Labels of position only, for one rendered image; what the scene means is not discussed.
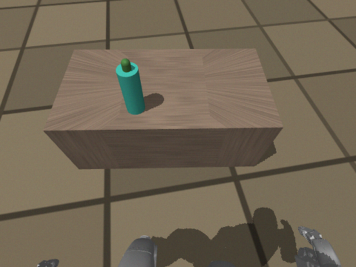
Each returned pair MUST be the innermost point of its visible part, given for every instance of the right robot hand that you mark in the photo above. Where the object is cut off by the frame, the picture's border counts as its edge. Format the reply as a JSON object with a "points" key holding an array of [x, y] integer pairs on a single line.
{"points": [[322, 252]]}

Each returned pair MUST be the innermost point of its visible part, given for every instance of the bottle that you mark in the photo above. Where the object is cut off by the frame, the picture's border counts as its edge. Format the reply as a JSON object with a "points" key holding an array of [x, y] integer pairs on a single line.
{"points": [[129, 80]]}

